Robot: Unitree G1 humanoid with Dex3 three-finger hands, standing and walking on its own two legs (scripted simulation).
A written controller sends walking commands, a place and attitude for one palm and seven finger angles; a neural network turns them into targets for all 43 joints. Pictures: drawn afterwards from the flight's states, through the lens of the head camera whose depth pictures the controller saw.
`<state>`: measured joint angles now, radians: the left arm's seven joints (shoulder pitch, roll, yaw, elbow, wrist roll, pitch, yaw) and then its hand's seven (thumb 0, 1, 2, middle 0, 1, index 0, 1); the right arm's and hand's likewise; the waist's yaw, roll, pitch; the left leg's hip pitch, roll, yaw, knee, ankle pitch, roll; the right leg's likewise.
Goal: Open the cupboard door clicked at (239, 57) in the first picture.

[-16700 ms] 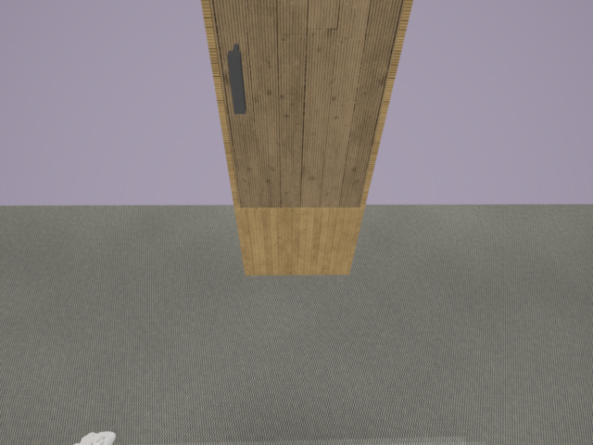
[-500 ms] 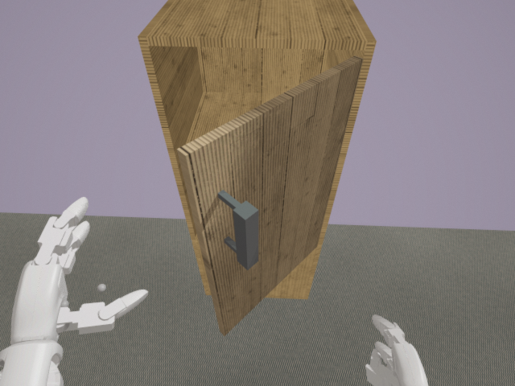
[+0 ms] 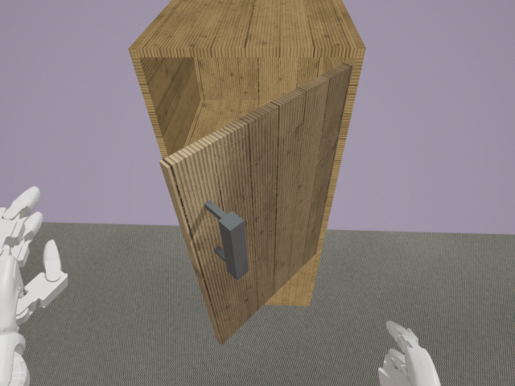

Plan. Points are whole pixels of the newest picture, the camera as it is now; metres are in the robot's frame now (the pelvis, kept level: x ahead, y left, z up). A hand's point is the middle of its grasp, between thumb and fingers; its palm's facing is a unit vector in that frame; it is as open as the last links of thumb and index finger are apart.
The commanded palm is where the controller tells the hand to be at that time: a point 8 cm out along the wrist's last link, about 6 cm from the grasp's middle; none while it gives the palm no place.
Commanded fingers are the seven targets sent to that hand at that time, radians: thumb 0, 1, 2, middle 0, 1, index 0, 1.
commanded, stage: draw the hand back to the body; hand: left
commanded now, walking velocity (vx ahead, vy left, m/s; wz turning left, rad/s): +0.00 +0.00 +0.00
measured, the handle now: (225, 239) +0.31 +0.09 +0.09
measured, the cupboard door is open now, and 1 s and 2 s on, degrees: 47 47 47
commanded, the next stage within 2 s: step back with the hand held close in 0.20 s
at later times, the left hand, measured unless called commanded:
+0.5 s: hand (72, 267) +0.20 +0.25 +0.15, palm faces +0.38 -0.79 -0.48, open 7.4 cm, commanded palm +0.14 +0.30 +0.17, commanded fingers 0.00 0.90 0.90 -0.20 -0.30 -0.20 -0.30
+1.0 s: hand out of the picture +0.09 +0.30 +0.16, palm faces +0.42 -0.74 -0.52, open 7.4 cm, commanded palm +0.03 +0.33 +0.17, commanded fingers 0.00 0.90 0.90 -0.20 -0.30 -0.20 -0.30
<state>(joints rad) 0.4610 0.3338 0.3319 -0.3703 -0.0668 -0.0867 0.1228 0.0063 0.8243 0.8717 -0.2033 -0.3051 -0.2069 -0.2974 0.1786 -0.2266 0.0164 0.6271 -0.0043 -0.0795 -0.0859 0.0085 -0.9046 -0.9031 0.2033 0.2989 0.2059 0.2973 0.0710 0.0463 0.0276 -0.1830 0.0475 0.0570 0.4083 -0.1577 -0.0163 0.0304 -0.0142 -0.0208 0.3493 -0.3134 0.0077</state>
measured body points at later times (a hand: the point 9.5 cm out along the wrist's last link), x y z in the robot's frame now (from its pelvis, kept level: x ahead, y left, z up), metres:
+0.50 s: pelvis +0.00 +0.00 +0.00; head +0.01 -0.02 +0.45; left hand +0.17 +0.29 +0.18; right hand +0.20 -0.24 -0.09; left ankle +0.04 +0.13 -0.74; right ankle -0.07 -0.12 -0.74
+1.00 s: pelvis -0.10 +0.03 -0.01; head -0.07 +0.03 +0.43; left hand +0.06 +0.33 +0.19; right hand +0.08 -0.20 -0.10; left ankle +0.04 +0.13 -0.74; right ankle -0.07 -0.12 -0.74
